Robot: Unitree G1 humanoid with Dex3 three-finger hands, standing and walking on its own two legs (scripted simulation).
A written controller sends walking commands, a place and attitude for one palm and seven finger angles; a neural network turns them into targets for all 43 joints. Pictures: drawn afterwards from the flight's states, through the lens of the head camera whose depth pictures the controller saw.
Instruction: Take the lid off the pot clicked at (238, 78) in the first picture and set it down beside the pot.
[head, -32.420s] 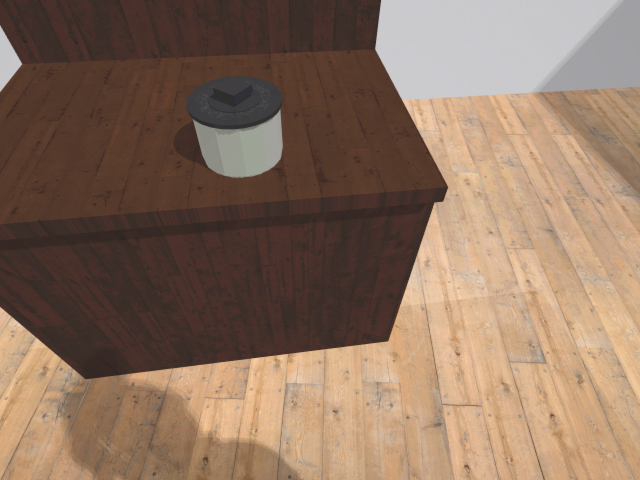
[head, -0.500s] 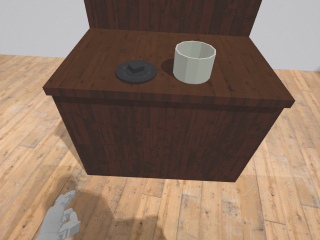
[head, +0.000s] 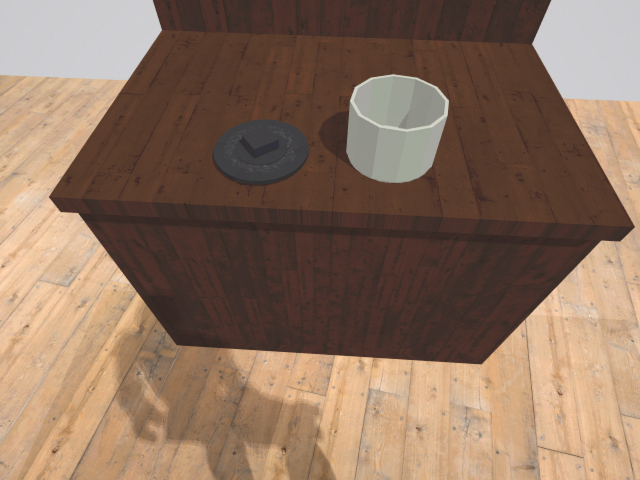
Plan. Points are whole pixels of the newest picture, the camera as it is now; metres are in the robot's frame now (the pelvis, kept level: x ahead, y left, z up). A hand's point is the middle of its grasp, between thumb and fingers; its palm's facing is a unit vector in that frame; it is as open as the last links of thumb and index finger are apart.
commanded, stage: stop stepping back and stand still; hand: left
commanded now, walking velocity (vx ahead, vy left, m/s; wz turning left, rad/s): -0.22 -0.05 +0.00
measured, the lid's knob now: (260, 140) +0.67 +0.14 +0.01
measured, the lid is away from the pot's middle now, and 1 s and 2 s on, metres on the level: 0.25 0.25 0.25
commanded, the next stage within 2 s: let the arm hang, fingers relaxed in 0.28 s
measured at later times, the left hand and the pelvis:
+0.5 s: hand out of the picture +0.09 +0.18 -0.16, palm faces -0.01 -0.97 -0.22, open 7.4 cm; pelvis +0.01 +0.00 +0.01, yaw -2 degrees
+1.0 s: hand out of the picture +0.01 +0.18 -0.17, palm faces +0.01 -0.99 -0.17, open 7.4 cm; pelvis +0.00 +0.02 +0.01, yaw -2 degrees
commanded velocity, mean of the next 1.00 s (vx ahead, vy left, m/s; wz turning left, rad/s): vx -0.04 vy -0.01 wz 0.00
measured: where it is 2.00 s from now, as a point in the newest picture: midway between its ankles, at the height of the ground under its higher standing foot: outside the picture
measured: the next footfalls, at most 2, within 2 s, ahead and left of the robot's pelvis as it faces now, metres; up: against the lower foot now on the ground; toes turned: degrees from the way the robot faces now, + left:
none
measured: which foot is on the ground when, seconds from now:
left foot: down 0.00-1.00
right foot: down 0.00-1.00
